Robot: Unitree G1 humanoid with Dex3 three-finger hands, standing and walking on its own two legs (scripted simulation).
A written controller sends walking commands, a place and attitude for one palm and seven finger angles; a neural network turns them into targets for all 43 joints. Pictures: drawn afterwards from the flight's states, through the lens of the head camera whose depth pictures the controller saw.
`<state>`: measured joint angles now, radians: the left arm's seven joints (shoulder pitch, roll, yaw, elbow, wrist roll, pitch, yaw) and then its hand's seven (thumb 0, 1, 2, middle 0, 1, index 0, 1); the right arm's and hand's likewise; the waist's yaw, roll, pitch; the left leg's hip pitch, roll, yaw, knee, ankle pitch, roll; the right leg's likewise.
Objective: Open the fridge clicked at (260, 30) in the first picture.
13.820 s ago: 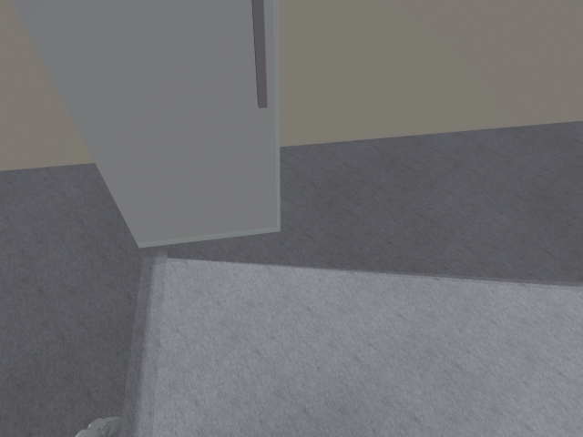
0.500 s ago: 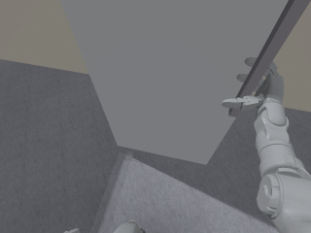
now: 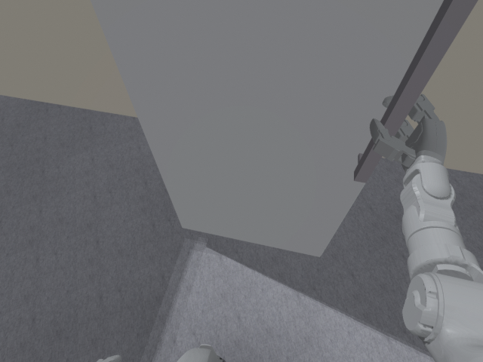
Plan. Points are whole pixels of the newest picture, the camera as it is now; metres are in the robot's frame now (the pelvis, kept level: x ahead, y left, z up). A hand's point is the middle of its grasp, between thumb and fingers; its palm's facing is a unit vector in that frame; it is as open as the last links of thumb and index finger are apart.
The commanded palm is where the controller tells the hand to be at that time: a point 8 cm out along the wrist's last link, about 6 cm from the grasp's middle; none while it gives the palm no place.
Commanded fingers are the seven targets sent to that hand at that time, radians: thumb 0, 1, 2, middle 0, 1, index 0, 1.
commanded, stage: grip the handle and tug to test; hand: right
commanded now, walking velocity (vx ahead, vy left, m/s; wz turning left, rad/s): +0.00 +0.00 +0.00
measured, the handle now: (409, 78) +0.53 -0.17 +0.19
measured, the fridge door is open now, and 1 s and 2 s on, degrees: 0 2 33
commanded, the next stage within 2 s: pull the door a little, standing still in 0.80 s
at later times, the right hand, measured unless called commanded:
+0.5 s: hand (379, 138) +0.47 -0.15 +0.11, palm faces +0.08 +1.00 +0.02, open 6.4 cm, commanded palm +0.43 -0.20 +0.12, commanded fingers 0.00 -0.90 -0.90 0.45 1.40 0.45 1.40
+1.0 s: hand (377, 148) +0.45 -0.14 +0.11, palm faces +0.07 +1.00 +0.01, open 6.4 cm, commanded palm +0.41 -0.19 +0.12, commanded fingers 0.00 -0.90 -0.90 0.45 1.40 0.45 1.40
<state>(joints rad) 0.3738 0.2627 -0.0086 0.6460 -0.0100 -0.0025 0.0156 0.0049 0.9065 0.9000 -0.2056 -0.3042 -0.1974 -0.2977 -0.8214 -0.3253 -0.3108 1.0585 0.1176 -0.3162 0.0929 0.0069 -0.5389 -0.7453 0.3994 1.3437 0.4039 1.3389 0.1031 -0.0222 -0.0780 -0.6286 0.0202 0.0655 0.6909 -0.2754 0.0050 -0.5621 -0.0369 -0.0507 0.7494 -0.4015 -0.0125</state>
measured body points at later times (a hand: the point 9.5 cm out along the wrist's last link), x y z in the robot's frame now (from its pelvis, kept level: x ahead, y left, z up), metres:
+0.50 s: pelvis +0.00 +0.00 +0.00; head +0.07 +0.00 +0.45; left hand +0.04 +0.26 -0.12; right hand +0.46 -0.20 +0.11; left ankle +0.03 +0.12 -0.71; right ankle -0.02 -0.11 -0.71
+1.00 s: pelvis +0.03 +0.00 +0.01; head +0.08 +0.01 +0.46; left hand +0.12 +0.26 -0.11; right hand +0.44 -0.20 +0.11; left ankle +0.03 +0.12 -0.71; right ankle -0.02 -0.11 -0.71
